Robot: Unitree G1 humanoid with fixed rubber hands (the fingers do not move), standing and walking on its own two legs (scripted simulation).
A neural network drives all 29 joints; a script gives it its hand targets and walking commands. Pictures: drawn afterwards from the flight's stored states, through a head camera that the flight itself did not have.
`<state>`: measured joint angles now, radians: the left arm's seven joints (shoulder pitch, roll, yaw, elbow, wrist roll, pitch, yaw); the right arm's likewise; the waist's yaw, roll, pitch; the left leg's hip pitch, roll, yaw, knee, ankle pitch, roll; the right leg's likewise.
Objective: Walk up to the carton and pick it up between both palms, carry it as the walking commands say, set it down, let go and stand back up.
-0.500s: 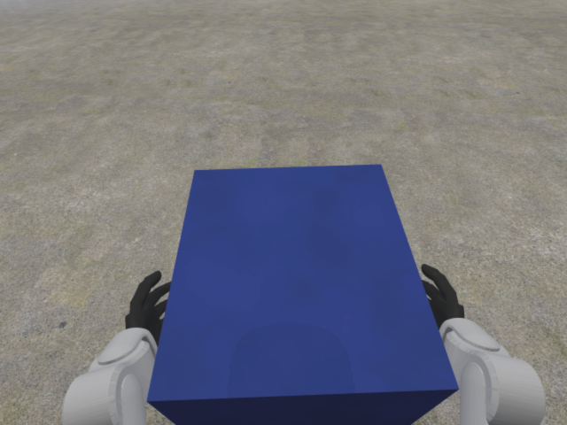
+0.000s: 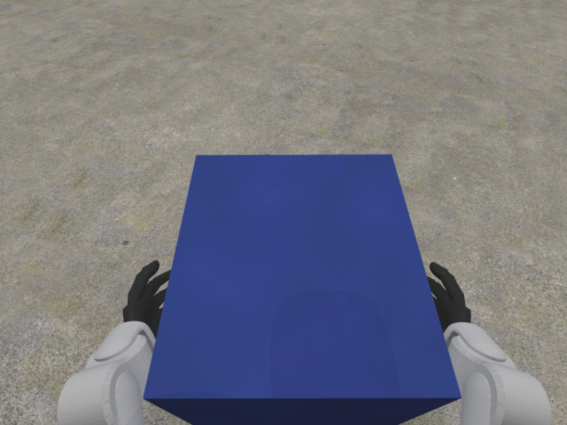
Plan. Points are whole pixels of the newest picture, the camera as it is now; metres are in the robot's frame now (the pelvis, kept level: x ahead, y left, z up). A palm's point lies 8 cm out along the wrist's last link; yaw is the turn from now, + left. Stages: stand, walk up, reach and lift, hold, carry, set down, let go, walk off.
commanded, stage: carry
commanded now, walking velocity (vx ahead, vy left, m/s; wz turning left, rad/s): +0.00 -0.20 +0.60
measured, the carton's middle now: (294, 296) +0.30 +0.00 +0.03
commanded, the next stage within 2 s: none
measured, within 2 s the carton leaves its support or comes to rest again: neither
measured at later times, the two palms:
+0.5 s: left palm out of the picture +0.13 +0.17 +0.06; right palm (436, 320) +0.25 -0.18 +0.06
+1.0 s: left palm out of the picture +0.14 +0.12 +0.07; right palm (491, 337) +0.22 -0.24 +0.06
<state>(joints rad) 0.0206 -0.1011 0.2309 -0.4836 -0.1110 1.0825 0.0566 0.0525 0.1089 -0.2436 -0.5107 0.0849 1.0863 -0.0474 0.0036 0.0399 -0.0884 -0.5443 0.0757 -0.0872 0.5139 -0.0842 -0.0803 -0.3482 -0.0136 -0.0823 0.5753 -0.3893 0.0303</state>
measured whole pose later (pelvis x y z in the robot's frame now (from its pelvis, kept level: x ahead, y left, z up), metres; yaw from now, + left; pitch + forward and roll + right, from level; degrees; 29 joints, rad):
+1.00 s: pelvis -0.07 -0.11 +0.01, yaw +15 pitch +2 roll +1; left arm -0.04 -0.08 0.20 -0.20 -0.01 0.93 0.02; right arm -0.04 0.00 -0.18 -0.20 0.03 0.95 -0.02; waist -0.02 0.01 -0.09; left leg -0.32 0.03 0.12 0.51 -0.23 0.00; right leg -0.35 0.00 -0.18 0.52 -0.22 -0.10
